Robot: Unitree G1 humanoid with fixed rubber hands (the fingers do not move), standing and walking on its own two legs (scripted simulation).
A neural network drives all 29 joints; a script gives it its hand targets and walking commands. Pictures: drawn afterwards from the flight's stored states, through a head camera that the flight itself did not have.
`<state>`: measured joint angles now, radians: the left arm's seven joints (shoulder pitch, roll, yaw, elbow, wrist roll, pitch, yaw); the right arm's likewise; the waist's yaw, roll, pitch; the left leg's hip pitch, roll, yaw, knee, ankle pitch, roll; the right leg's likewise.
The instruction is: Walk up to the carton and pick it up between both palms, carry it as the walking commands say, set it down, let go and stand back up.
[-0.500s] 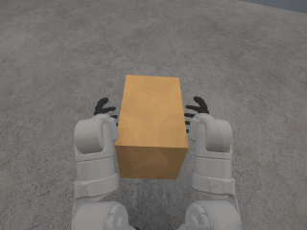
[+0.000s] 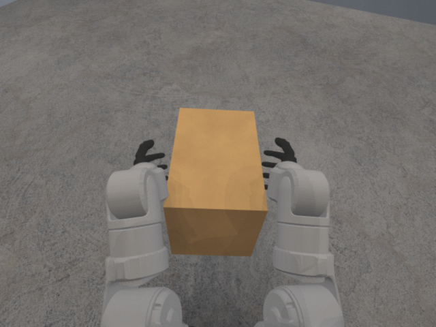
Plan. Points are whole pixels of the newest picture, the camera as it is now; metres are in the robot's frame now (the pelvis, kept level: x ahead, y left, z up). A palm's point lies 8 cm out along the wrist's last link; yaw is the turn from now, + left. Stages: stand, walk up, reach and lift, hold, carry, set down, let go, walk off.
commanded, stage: carry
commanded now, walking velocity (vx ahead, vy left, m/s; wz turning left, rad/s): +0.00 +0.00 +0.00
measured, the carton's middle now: (214, 180) +0.39 +0.00 +0.02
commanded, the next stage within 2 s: hold in 1.30 s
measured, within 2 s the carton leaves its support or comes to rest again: neither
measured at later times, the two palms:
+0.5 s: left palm (146, 182) +0.33 +0.11 +0.11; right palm (285, 180) +0.32 -0.12 +0.10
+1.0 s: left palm (147, 190) +0.32 +0.11 +0.09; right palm (285, 188) +0.32 -0.12 +0.09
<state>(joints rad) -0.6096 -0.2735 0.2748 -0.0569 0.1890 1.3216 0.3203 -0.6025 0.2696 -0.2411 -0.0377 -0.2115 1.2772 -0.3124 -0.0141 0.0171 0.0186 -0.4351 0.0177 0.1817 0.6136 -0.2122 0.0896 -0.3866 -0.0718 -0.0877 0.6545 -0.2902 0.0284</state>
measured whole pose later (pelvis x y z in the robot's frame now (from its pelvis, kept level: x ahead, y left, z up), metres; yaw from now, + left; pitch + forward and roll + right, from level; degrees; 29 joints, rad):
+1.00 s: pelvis -0.01 +0.00 +0.00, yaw +0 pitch +1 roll +0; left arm -0.57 -0.26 0.27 0.15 0.19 1.16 0.31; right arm -0.55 0.24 -0.24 0.15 -0.21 1.13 -0.30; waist -0.01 0.01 -0.03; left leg -0.43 0.02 0.18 0.61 -0.20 0.09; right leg -0.39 -0.07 -0.09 0.66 -0.28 0.03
